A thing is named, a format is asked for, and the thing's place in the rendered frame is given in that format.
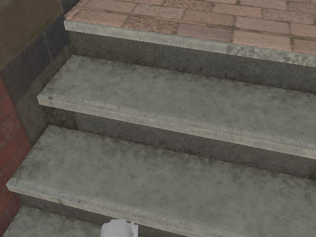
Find left robot thigh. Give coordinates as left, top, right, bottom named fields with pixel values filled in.
left=100, top=219, right=138, bottom=237

